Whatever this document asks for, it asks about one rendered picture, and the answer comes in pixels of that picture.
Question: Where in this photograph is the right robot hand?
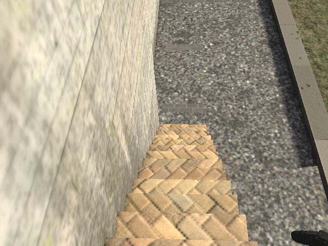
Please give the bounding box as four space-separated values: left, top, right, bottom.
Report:
291 230 328 246

